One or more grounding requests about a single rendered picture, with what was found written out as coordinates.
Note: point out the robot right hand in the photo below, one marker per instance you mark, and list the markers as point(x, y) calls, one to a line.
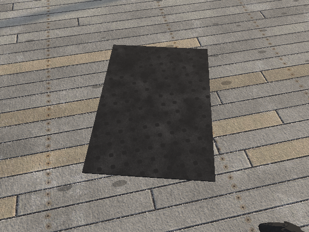
point(279, 227)

